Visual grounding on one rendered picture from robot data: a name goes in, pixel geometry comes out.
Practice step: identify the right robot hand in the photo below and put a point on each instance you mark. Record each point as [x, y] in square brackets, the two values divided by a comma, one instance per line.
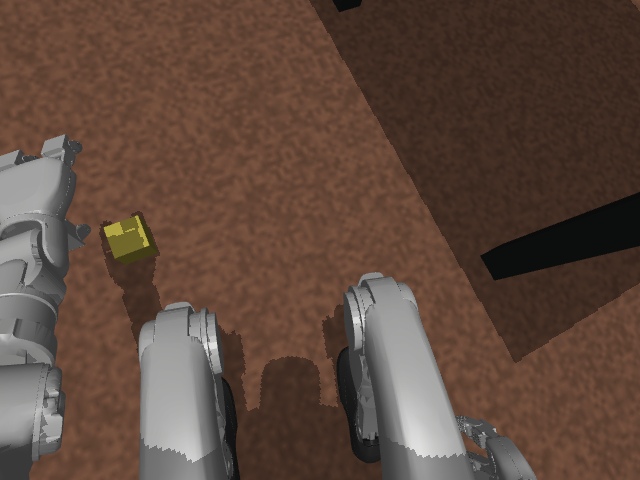
[504, 462]

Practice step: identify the left robot foot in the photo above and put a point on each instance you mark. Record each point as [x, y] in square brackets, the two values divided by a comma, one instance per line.
[230, 431]

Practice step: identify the left robot arm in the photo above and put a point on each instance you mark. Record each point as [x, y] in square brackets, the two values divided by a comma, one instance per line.
[34, 259]

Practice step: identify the left robot hand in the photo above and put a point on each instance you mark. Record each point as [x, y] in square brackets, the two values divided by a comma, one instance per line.
[29, 184]

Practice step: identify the cube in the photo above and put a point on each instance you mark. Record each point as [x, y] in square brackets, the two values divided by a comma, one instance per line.
[130, 240]

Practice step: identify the right robot foot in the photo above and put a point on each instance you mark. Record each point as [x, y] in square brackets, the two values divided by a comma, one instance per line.
[366, 450]

